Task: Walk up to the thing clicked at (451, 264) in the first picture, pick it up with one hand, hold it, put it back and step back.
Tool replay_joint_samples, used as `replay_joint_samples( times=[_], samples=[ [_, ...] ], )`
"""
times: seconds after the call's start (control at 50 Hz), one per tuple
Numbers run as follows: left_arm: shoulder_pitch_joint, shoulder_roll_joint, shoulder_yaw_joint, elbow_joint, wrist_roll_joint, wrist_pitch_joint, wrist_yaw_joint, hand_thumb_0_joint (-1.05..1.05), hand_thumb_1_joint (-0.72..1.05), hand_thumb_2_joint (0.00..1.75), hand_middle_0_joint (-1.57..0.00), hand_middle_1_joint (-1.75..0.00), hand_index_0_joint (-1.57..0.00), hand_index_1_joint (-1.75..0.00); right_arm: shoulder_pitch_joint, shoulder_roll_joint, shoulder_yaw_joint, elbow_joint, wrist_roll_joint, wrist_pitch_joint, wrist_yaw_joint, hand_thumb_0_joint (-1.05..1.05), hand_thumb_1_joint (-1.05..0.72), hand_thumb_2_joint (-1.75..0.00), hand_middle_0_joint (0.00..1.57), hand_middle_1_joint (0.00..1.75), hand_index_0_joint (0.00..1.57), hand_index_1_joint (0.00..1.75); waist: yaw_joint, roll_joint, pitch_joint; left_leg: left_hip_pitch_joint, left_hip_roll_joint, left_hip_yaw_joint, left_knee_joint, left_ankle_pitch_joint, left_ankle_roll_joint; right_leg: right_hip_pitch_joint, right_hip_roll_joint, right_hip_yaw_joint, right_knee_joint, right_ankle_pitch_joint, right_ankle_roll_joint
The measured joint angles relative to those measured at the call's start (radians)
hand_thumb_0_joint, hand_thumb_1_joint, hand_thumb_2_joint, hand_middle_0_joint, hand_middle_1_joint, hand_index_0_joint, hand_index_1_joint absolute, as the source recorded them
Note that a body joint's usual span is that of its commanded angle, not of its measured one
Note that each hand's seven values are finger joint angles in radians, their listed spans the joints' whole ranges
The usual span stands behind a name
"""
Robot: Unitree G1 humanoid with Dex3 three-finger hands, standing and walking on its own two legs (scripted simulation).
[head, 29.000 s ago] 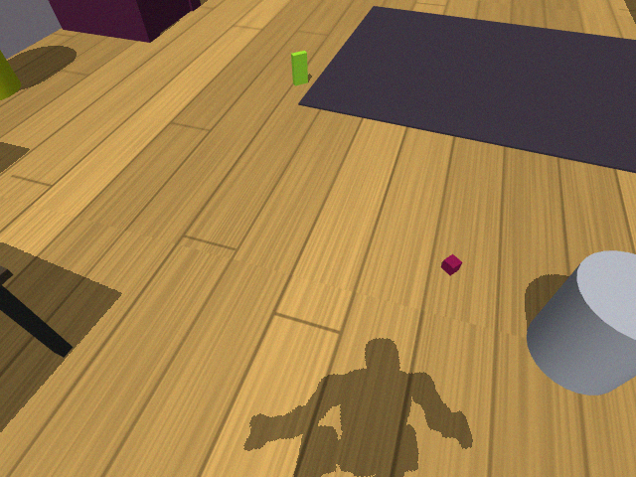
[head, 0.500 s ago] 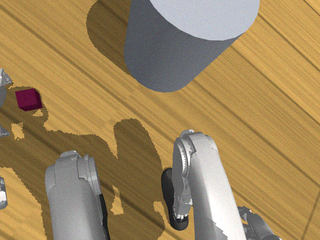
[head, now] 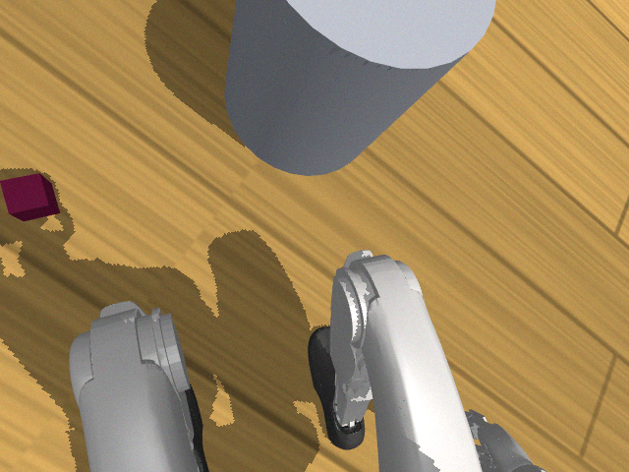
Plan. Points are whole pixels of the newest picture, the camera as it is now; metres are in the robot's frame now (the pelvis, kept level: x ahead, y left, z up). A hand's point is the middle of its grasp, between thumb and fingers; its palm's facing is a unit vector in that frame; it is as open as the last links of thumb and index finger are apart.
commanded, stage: rise first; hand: left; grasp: from above
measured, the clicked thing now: (31, 197) +0.49 +0.31 -0.30
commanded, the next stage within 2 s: approach in 0.86 s
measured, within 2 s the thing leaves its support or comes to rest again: neither
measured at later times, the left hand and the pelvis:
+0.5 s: hand out of the picture +0.44 +0.35 -0.17, palm faces -0.45 -0.10 -0.89, open 13.4 cm; pelvis +0.00 +0.00 +0.00, yaw +0 degrees
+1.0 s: hand out of the picture +0.45 +0.35 -0.17, palm faces -0.45 -0.09 -0.89, open 13.1 cm; pelvis +0.00 +0.00 +0.00, yaw +0 degrees
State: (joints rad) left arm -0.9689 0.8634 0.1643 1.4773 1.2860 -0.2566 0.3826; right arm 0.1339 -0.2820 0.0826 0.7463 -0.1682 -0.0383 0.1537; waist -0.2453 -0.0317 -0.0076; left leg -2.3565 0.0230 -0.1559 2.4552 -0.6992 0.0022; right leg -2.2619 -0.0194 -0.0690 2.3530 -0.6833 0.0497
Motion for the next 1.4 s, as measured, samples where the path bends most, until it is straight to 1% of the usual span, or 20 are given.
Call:
replay_joint_samples(
  times=[0.12, 0.22, 0.32, 0.42, 0.58, 0.66, 0.76, 0.82, 0.9, 1.02, 1.1, 1.16, 1.22, 1.28, 1.3, 1.34, 1.4],
  samples=[
    [0.012, 0.003, -0.003, -0.022, -0.001, -0.007, -0.014, 0.00, -0.44, 0.93, -0.21, -0.88, -0.20, -0.89, 0.004, 0.000, -0.001, -0.001, 0.001, 0.004, 0.002, 0.00, -0.91, -0.90, 0.20, 0.30, 0.20, 0.30, 0.005, 0.001, 0.001, -0.001, -0.001, -0.001, 0.000, -0.002, 0.001, 0.001, 0.000, -0.001, -0.002, -0.002, 0.001],
    [0.018, -0.002, -0.007, -0.041, -0.002, -0.014, -0.014, 0.00, -0.44, 0.93, -0.22, -0.87, -0.20, -0.88, 0.006, 0.001, -0.003, -0.004, 0.004, 0.008, 0.003, 0.00, -0.91, -0.90, 0.20, 0.30, 0.20, 0.30, 0.008, 0.002, -0.005, 0.004, -0.002, -0.001, -0.003, -0.005, 0.001, 0.006, -0.001, -0.001, -0.004, -0.006, 0.002],
    [0.007, -0.003, -0.016, -0.019, -0.004, -0.011, -0.014, 0.00, -0.43, 0.92, -0.22, -0.86, -0.21, -0.88, 0.000, 0.001, -0.001, -0.009, 0.006, 0.009, 0.005, 0.00, -0.91, -0.90, 0.20, 0.30, 0.20, 0.30, 0.005, 0.003, -0.010, 0.006, -0.003, -0.002, -0.006, -0.001, 0.001, 0.009, -0.001, -0.002, -0.009, -0.003, 0.001],
    [0.002, 0.000, -0.011, -0.008, 0.007, -0.016, -0.012, 0.00, -0.42, 0.92, -0.23, -0.85, -0.21, -0.87, -0.003, -0.002, 0.005, -0.015, 0.005, 0.010, 0.002, 0.00, -0.91, -0.90, 0.20, 0.30, 0.20, 0.30, 0.001, 0.003, -0.013, 0.006, -0.004, -0.002, -0.009, 0.004, 0.000, 0.010, -0.002, -0.003, -0.012, 0.002, 0.000],
    [-0.017, 0.022, -0.011, 0.026, 0.015, -0.019, -0.006, 0.00, -0.41, 0.91, -0.25, -0.84, -0.23, -0.86, -0.007, -0.004, 0.016, -0.014, 0.001, 0.006, -0.002, 0.00, -0.91, -0.90, 0.20, 0.30, 0.20, 0.30, -0.006, -0.002, -0.006, 0.002, -0.004, -0.004, -0.005, 0.011, 0.000, 0.006, 0.000, -0.004, -0.009, 0.010, 0.001],
    [-0.022, 0.029, -0.020, 0.029, 0.014, -0.018, -0.006, 0.00, -0.39, 0.89, -0.25, -0.84, -0.24, -0.85, -0.003, -0.004, 0.017, -0.012, -0.002, 0.003, -0.003, 0.00, -0.91, -0.90, 0.20, 0.30, 0.20, 0.30, -0.007, -0.003, -0.002, -0.003, -0.005, -0.004, -0.004, 0.013, 0.000, 0.002, 0.000, -0.004, -0.007, 0.012, 0.000],
    [-0.009, 0.029, -0.010, 0.004, 0.013, -0.021, -0.011, 0.00, -0.38, 0.88, -0.27, -0.83, -0.26, -0.85, 0.004, -0.001, 0.018, -0.011, -0.004, 0.001, -0.002, 0.00, -0.91, -0.90, 0.20, 0.30, 0.20, 0.30, -0.007, -0.004, 0.003, -0.004, -0.005, -0.007, 0.001, 0.011, 0.002, 0.004, 0.001, -0.006, -0.006, 0.011, 0.005],
    [-0.001, 0.021, -0.011, -0.014, 0.008, -0.017, -0.010, 0.00, -0.37, 0.87, -0.27, -0.82, -0.27, -0.84, 0.011, 0.001, 0.015, -0.011, -0.001, 0.000, 0.000, 0.00, -0.91, -0.90, 0.20, 0.30, 0.20, 0.30, -0.007, -0.003, 0.001, -0.004, -0.007, -0.005, 0.000, 0.010, 0.003, 0.005, -0.001, -0.005, -0.006, 0.007, 0.002],
    [0.000, 0.014, -0.017, -0.008, 0.007, -0.014, -0.012, 0.00, -0.36, 0.86, -0.28, -0.82, -0.27, -0.83, 0.015, 0.003, 0.014, -0.012, 0.004, 0.004, 0.003, 0.00, -0.91, -0.90, 0.20, 0.30, 0.20, 0.30, -0.008, 0.001, -0.008, -0.003, -0.007, -0.003, -0.004, 0.008, 0.003, 0.005, -0.002, -0.003, -0.008, 0.004, 0.000],
    [-0.003, 0.016, -0.008, -0.003, 0.008, -0.012, -0.015, 0.00, -0.36, 0.87, -0.29, -0.80, -0.27, -0.82, 0.010, -0.001, 0.018, -0.017, 0.005, 0.002, 0.005, 0.00, -0.90, -0.90, 0.20, 0.30, 0.20, 0.30, -0.010, 0.006, -0.006, 0.002, -0.007, -0.003, -0.008, 0.008, 0.002, 0.010, -0.002, -0.004, -0.012, 0.005, 0.002],
    [-0.031, 0.030, -0.028, 0.030, 0.008, -0.011, -0.020, 0.00, -0.38, 0.88, -0.26, -0.82, -0.25, -0.83, 0.003, -0.003, 0.024, -0.018, 0.003, -0.001, 0.005, 0.00, -0.90, -0.89, 0.20, 0.30, 0.20, 0.30, -0.014, -0.001, -0.003, 0.002, -0.005, -0.003, -0.007, 0.011, 0.002, 0.007, 0.001, -0.003, -0.011, 0.010, 0.004],
    [-0.065, 0.037, -0.059, 0.059, 0.007, -0.014, -0.020, 0.00, -0.40, 0.89, -0.24, -0.84, -0.24, -0.85, -0.002, -0.003, 0.031, -0.014, -0.001, -0.007, 0.003, 0.00, -0.90, -0.89, 0.20, 0.30, 0.20, 0.30, -0.020, -0.009, 0.001, -0.003, -0.004, -0.005, -0.005, 0.014, 0.002, 0.002, 0.003, -0.005, -0.010, 0.014, 0.004],
    [-0.106, 0.040, -0.092, 0.084, 0.017, -0.018, -0.014, 0.00, -0.41, 0.90, -0.22, -0.86, -0.22, -0.87, -0.004, -0.003, 0.040, -0.014, -0.007, -0.015, 0.000, 0.00, -0.90, -0.89, 0.20, 0.30, 0.20, 0.30, -0.033, -0.020, 0.010, -0.008, -0.004, -0.009, 0.000, 0.016, 0.002, -0.002, 0.004, -0.007, -0.008, 0.018, 0.004],
    [-0.140, 0.033, -0.107, 0.100, 0.028, -0.017, 0.007, 0.00, -0.43, 0.91, -0.21, -0.88, -0.21, -0.88, 0.000, -0.003, 0.050, -0.018, -0.013, -0.023, -0.003, 0.00, -0.90, -0.89, 0.20, 0.30, 0.20, 0.30, -0.053, -0.029, 0.019, -0.013, -0.004, -0.014, 0.007, 0.015, 0.001, -0.005, 0.006, -0.011, -0.006, 0.019, 0.004],
    [-0.147, 0.030, -0.106, 0.103, 0.035, -0.015, 0.017, 0.00, -0.43, 0.92, -0.21, -0.88, -0.21, -0.89, 0.003, -0.003, 0.054, -0.020, -0.014, -0.026, -0.003, 0.00, -0.90, -0.89, 0.20, 0.30, 0.20, 0.30, -0.061, -0.031, 0.021, -0.015, -0.004, -0.016, 0.010, 0.014, 0.001, -0.006, 0.007, -0.013, -0.005, 0.019, 0.003],
    [-0.151, 0.025, -0.090, 0.105, 0.052, -0.005, 0.040, 0.00, -0.44, 0.92, -0.20, -0.89, -0.20, -0.89, 0.012, -0.004, 0.058, -0.029, -0.017, -0.031, -0.003, 0.00, -0.90, -0.89, 0.20, 0.30, 0.20, 0.30, -0.080, -0.031, 0.025, -0.019, -0.005, -0.020, 0.015, 0.012, 0.000, -0.008, 0.007, -0.016, -0.002, 0.017, 0.000],
    [-0.134, 0.016, -0.048, 0.089, 0.072, 0.022, 0.071, 0.00, -0.44, 0.93, -0.20, -0.89, -0.20, -0.89, 0.032, -0.007, 0.062, -0.045, -0.017, -0.032, 0.001, 0.00, -0.90, -0.89, 0.20, 0.30, 0.20, 0.30, -0.102, -0.021, 0.024, -0.026, -0.005, -0.022, 0.018, 0.007, -0.002, -0.015, 0.008, -0.018, 0.001, 0.015, -0.005]
  ],
)
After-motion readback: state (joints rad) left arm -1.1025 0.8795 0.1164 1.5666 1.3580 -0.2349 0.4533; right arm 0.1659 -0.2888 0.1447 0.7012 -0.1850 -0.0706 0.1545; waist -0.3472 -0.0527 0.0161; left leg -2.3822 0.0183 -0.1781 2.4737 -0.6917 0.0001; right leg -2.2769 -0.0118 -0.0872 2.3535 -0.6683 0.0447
